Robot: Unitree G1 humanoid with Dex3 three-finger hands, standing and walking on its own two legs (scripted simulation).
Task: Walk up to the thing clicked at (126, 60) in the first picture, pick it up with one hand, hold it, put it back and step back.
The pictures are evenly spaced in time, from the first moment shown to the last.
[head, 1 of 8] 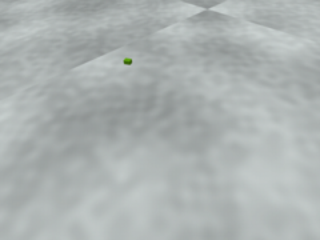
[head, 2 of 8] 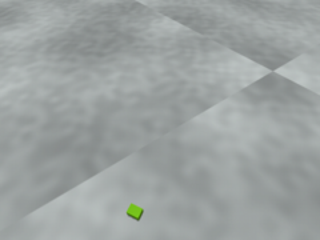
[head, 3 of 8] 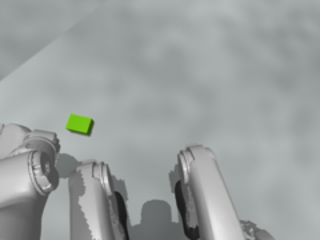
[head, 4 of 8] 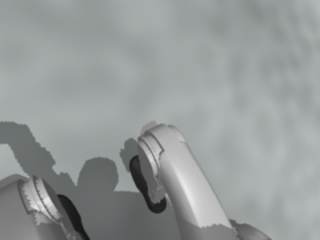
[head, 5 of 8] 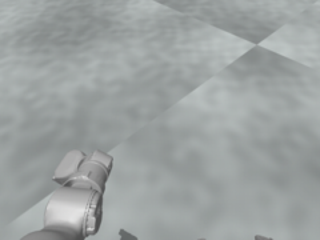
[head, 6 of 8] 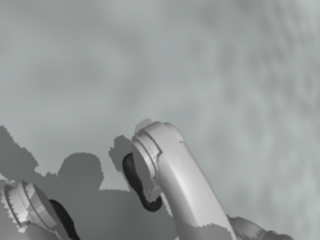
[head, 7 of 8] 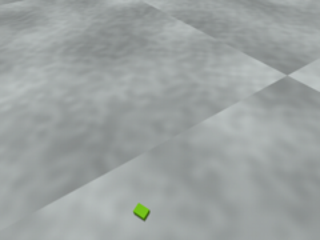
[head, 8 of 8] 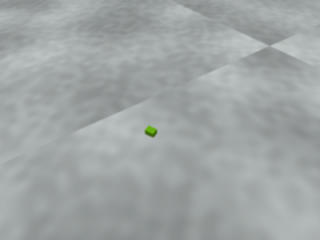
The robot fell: no
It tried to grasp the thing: yes
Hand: left
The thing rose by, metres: 0.69
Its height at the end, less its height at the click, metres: +0.00
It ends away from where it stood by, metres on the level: 0.01
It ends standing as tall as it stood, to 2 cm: yes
